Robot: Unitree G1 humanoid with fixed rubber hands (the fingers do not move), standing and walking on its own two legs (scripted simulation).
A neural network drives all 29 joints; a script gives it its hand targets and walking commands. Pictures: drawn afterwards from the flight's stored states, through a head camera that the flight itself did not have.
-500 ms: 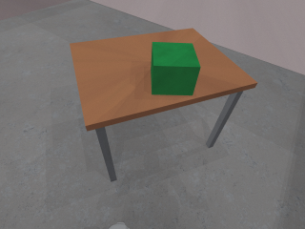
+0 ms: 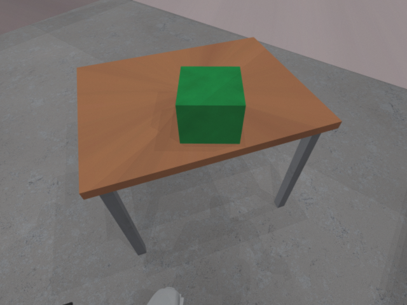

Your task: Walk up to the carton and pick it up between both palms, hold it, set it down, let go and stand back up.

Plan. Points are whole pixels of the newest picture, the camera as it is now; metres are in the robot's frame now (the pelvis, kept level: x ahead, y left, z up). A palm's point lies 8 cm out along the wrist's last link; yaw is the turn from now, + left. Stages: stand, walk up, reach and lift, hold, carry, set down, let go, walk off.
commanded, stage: walk up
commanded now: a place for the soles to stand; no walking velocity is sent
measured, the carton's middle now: (210, 104) +0.69 +0.03 -0.03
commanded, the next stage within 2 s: none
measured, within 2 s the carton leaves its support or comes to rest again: neither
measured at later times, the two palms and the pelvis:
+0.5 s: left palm (63, 302) +0.16 +0.32 -0.12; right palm out of the picture +0.09 -0.32 -0.08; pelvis +0.05 +0.00 -0.01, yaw +1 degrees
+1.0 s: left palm out of the picture +0.14 +0.22 -0.09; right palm out of the picture +0.17 -0.41 -0.11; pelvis +0.09 -0.10 -0.01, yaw +5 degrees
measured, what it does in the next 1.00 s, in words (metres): steps to the right: left foot, then right foot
